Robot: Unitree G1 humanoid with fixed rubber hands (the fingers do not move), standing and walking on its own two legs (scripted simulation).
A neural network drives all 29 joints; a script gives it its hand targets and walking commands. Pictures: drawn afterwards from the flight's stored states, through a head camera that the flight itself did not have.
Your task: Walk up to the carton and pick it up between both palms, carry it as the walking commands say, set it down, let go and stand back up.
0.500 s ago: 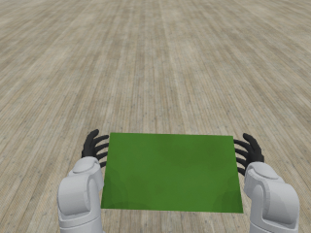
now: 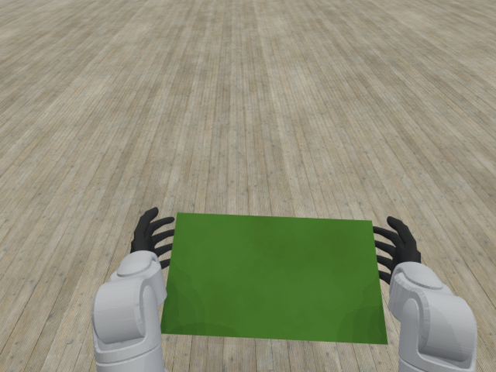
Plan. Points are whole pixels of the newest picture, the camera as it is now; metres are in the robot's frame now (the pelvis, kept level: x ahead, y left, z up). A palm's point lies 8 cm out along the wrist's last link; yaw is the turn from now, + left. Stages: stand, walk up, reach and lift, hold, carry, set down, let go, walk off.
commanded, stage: carry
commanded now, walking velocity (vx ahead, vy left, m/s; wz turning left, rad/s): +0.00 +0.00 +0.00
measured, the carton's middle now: (267, 282) +0.29 +0.01 +0.00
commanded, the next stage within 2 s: hold in 0.12 s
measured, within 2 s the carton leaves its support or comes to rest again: neither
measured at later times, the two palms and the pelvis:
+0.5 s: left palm (166, 279) +0.27 +0.17 +0.04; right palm (395, 276) +0.27 -0.19 +0.06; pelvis +0.00 +0.00 +0.00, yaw +0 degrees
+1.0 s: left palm (164, 254) +0.31 +0.18 +0.05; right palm (382, 263) +0.30 -0.18 +0.04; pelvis +0.01 -0.01 +0.00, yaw +0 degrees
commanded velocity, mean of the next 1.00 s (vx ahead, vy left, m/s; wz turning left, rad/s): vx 0.00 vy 0.00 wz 0.00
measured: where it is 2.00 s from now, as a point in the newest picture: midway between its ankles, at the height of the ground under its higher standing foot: outside the picture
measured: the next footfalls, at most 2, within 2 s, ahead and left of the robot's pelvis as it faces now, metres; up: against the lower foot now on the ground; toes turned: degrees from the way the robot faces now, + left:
none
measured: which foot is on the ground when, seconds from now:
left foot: down 0.00-1.00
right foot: down 0.00-1.00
